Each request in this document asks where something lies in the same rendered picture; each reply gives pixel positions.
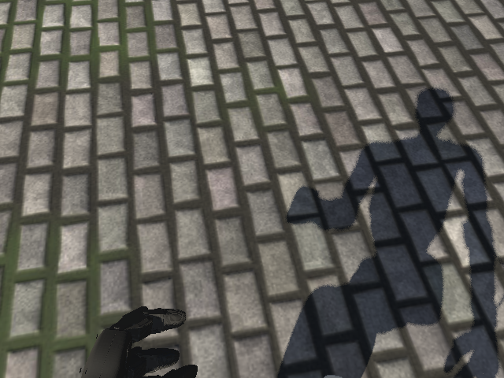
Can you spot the robot left hand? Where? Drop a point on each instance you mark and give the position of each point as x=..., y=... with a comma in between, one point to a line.
x=112, y=355

